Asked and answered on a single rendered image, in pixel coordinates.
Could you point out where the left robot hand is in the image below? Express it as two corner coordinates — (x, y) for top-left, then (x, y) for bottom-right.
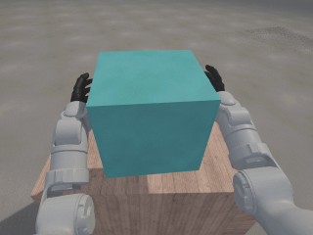
(70, 72), (93, 104)

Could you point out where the carton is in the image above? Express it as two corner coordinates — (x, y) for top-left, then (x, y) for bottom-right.
(86, 50), (221, 178)

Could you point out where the left robot forearm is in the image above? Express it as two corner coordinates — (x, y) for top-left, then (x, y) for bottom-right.
(35, 101), (92, 234)

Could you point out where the left robot upper arm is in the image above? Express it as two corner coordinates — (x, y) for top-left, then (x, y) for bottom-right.
(33, 193), (96, 235)

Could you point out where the right robot hand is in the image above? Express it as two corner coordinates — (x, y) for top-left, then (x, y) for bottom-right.
(204, 65), (225, 92)

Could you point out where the right robot forearm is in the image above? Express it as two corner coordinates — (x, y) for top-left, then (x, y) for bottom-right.
(215, 91), (294, 201)

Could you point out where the right robot upper arm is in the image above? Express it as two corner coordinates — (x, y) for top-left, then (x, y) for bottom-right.
(233, 165), (313, 235)

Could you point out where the pedestal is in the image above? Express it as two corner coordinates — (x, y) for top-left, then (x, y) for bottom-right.
(30, 92), (256, 235)

